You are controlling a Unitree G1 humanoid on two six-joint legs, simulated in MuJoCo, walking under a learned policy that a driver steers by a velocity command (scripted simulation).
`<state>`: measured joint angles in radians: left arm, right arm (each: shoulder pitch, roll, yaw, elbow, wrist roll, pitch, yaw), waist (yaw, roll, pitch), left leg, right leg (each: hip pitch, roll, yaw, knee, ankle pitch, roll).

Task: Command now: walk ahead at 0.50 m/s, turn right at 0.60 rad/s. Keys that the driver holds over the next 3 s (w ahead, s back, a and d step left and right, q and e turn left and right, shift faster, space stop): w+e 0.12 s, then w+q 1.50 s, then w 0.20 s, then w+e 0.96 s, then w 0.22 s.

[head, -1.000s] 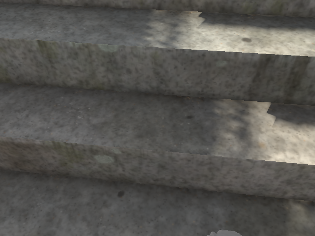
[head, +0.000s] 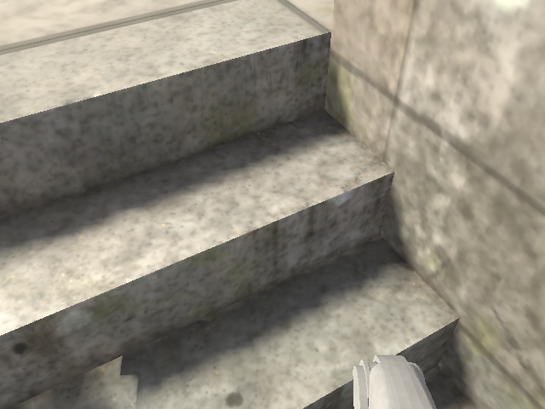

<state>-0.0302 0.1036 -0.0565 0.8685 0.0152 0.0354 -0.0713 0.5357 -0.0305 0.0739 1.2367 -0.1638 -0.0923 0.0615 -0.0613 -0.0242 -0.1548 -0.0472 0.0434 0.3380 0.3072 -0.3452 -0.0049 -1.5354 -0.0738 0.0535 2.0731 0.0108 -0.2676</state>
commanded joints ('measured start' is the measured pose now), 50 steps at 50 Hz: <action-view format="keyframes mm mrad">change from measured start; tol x32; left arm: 1 -313 27 -7 -167 8 39 16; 6 -325 -4 -6 -180 13 61 -57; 10 451 182 101 19 15 -53 67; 31 615 205 106 297 -8 -178 194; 39 38 242 157 -236 54 -127 48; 50 120 18 60 -317 63 -46 146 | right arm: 1 152 -38 5 39 -1 -5 24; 10 31 -396 -145 -113 278 -53 -46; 29 -705 -45 -33 -750 166 145 -142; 38 -149 -311 -148 -597 143 135 -119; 50 -191 -230 -147 -445 156 6 -64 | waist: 1 -12 63 134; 12 179 21 -347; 23 -31 -3 204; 37 -64 -216 -167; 39 -161 246 -71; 50 51 52 200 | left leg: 1 185 274 -173 -209 336 220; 8 168 314 -75 14 1989 219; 9 -111 266 -164 245 1881 160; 11 -570 -85 -198 1245 179 3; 22 -1220 -89 -468 2197 111 88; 31 -1223 50 -225 1506 -128 161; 36 -463 -153 -148 957 -453 185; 39 -159 82 -1359 -66 -880 276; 43 -611 68 -979 118 -464 84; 50 -339 -14 -742 160 76 109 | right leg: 1 -211 -76 -34 -235 -15 -56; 8 806 145 -231 -903 -350 -10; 11 1663 -259 740 -1602 316 15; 12 1541 -283 657 -1588 507 -20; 15 1138 -163 367 -1511 -322 50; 29 1447 -221 -155 -2037 170 128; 36 1520 -297 -306 -1513 1329 61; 37 1402 -254 -266 -1241 1279 82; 39 625 61 -13 -406 -232 210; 50 200 2 -72 118 -21 247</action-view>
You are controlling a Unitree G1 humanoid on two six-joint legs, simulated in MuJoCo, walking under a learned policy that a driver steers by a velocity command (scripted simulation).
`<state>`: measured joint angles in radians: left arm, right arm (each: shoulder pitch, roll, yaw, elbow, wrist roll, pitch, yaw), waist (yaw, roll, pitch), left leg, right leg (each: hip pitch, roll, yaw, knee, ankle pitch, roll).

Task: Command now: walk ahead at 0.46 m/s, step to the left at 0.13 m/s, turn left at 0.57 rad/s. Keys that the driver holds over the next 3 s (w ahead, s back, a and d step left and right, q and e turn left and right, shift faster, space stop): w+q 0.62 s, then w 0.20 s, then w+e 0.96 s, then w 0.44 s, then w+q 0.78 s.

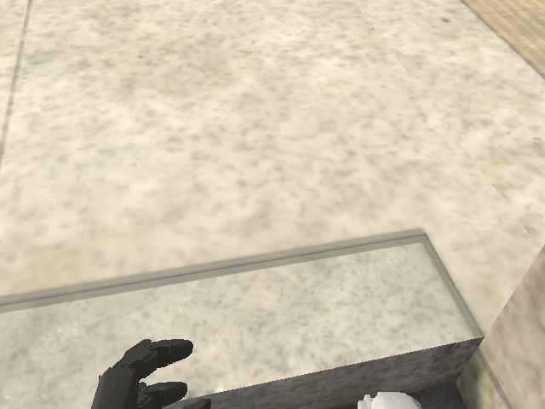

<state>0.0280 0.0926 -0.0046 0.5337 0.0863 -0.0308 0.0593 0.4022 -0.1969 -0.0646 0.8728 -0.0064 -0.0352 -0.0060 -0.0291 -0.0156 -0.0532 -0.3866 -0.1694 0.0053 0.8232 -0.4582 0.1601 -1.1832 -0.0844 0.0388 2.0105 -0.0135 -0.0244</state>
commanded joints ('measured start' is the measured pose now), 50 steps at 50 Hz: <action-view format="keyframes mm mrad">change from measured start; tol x64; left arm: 1 27 5 -2 0 -7 14 8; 50 106 153 32 248 -18 -74 -149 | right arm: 1 25 -86 -15 -49 -1 -61 -1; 29 -778 -36 123 -332 -25 56 84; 50 -242 -45 30 53 -77 -111 30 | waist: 1 -9 89 85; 50 71 -17 -50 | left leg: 1 139 227 -454 -384 206 -50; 7 57 239 -384 -509 585 -11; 13 265 431 -303 -220 2693 78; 16 -517 26 -260 1127 560 -13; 24 -1039 211 -103 1489 -60 184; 37 402 297 -563 -44 337 202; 50 -12 330 -41 -483 532 31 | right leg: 1 -278 6 -56 269 -85 -8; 12 381 270 -305 -933 -352 -19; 15 1352 -189 681 -1392 -188 -444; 29 546 -149 -157 -2140 -230 -188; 35 1013 -177 -217 -1536 1292 -101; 37 493 -7 -43 -997 56 -40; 40 261 140 256 -26 -54 -48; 50 183 -46 62 -566 2 -53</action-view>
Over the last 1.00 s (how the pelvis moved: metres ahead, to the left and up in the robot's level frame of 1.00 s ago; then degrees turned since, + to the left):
0.44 0.08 0.34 15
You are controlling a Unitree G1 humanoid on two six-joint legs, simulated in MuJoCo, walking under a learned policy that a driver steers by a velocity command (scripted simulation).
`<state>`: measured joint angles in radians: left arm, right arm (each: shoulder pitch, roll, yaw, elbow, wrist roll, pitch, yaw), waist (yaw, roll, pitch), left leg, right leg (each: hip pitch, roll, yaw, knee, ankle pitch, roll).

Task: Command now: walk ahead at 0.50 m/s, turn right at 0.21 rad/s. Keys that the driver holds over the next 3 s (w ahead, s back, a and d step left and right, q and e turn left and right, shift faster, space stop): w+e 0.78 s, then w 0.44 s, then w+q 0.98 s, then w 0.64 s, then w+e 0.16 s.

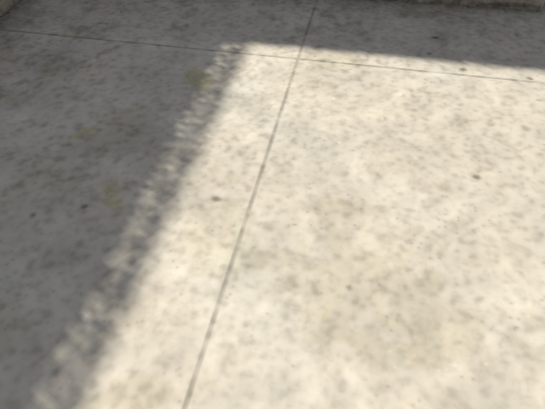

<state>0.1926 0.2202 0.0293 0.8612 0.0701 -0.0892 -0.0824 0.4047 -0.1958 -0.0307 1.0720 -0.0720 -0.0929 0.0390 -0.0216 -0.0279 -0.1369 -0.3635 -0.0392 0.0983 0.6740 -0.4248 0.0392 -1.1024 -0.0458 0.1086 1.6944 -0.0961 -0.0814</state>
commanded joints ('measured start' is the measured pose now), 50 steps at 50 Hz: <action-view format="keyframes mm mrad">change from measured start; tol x32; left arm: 1 -59 27 -1 -84 -11 -13 -21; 11 -179 114 60 -148 -54 -5 34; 15 424 175 83 55 -41 -25 65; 21 -9 123 55 -84 -89 -3 70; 50 -98 44 28 -309 -73 26 80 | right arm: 1 -254 -83 -14 -162 -5 -55 -19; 14 107 -29 20 -187 -15 -43 -9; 31 -479 -110 -24 -437 83 -43 -70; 50 -148 -190 -72 -328 78 -8 -52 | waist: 1 58 7 27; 10 0 114 138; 14 94 -210 -369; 20 15 49 97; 50 -5 110 100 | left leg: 1 -30 176 -61 -362 520 131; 12 441 241 90 -139 1033 41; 15 -331 -30 -90 497 -92 -56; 20 -291 106 -171 656 177 -14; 36 120 57 -179 -231 315 -30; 39 655 503 -943 -344 -86 251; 50 136 243 -246 -463 424 158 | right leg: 1 195 -91 -39 -408 172 19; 10 430 51 -159 -1136 85 -1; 13 1177 42 -55 -1012 387 -176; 14 1596 -173 422 -1183 153 -374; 20 869 -111 371 -1492 2 -208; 32 792 -37 311 -1359 -130 -156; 36 817 19 334 -1122 -78 -95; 40 162 59 57 -309 -354 59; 50 426 -43 -76 -796 -38 80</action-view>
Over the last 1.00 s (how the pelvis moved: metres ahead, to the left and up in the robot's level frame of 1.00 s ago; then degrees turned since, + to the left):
0.57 0.19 0.40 25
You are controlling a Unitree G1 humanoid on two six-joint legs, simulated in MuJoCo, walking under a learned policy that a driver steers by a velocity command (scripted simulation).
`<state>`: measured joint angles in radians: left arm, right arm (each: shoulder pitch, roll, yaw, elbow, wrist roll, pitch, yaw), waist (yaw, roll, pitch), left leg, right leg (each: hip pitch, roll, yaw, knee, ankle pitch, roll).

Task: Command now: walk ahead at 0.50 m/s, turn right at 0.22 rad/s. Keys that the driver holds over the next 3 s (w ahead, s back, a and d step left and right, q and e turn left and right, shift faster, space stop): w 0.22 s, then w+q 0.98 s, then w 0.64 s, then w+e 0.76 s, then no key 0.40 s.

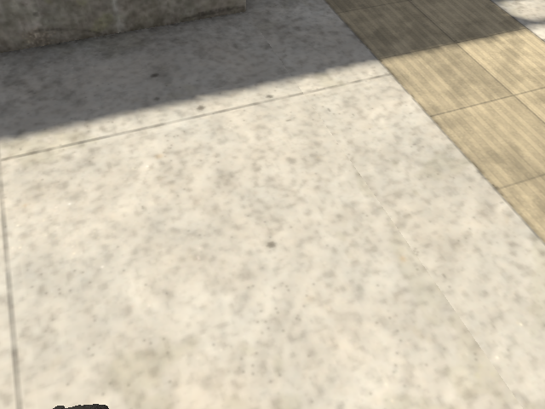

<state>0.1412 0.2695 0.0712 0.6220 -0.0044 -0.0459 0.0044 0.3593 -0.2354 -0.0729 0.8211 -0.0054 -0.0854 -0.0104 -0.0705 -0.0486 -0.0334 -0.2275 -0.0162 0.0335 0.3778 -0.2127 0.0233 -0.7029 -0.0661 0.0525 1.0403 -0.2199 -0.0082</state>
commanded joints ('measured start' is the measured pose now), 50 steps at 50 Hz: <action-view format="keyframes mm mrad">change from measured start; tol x32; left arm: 1 -79 -7 -16 -75 -3 -20 -11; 12 322 188 58 -11 5 -23 -7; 50 -98 43 -7 -19 25 -58 12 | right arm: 1 -89 -161 -30 -69 19 -12 -1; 31 -417 -54 10 -217 27 32 63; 37 51 -290 -88 -147 26 47 38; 50 -101 -182 -42 -175 27 26 -1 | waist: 1 33 138 -5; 11 165 -213 -263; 31 147 -2 100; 38 15 337 -367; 50 46 109 -2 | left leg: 1 -5 214 -161 -163 203 169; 8 68 248 -158 -19 250 133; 13 -714 77 -114 964 -263 -9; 26 -526 109 -102 444 305 -18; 35 -208 -42 93 229 22 113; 38 649 358 -841 5 51 442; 50 -77 85 -274 -111 297 223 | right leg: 1 69 -13 -31 -211 115 8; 9 489 86 -110 -552 76 -85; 12 1064 -345 649 -703 -12 -354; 18 541 -186 152 -852 164 -215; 31 760 -215 -153 -812 417 -131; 35 774 -190 -234 -486 987 -76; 36 650 -150 -257 -262 914 -43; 38 -16 127 -60 398 -362 47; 50 111 8 -14 -264 200 78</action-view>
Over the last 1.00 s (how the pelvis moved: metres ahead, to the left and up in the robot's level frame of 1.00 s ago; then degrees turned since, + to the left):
0.51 -0.13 0.03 -31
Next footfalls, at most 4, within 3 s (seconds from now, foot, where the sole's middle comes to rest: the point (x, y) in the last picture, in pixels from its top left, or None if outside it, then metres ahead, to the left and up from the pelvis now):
0.20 right None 0.22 -0.15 -0.78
0.72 left None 0.51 0.11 -0.78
1.20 right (247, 293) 0.82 0.02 -0.78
1.68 left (123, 281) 0.88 0.36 -0.78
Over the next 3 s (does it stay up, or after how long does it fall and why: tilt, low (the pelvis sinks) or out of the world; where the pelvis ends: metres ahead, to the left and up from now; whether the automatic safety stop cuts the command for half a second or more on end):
stays up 1.40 0.46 0.00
